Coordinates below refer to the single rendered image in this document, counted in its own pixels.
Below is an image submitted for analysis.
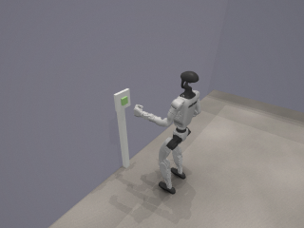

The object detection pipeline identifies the left robot hand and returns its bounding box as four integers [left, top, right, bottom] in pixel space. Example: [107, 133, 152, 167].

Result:
[134, 104, 143, 117]

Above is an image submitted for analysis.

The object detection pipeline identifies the left robot foot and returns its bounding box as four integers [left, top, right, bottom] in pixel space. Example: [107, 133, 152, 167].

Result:
[159, 181, 176, 195]

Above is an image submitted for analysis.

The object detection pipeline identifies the button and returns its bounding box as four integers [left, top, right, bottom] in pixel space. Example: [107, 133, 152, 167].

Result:
[121, 96, 128, 105]

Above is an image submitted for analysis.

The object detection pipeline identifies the robot foot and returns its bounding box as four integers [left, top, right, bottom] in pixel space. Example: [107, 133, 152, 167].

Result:
[159, 181, 176, 195]
[171, 167, 186, 180]

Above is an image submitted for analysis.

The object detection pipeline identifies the robot left forearm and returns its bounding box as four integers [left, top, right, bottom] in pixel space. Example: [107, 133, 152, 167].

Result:
[141, 111, 168, 127]

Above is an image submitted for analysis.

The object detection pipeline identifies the robot right upper arm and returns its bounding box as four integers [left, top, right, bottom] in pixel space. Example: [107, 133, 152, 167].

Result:
[193, 90, 201, 115]

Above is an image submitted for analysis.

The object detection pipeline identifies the robot left upper arm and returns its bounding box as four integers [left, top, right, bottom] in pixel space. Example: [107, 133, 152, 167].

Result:
[164, 98, 185, 127]

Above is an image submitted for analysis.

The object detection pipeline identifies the right robot foot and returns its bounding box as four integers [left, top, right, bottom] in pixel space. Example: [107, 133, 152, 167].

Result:
[171, 167, 186, 180]

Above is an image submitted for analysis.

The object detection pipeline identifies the panel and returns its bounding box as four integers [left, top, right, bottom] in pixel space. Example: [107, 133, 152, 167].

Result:
[113, 88, 131, 168]

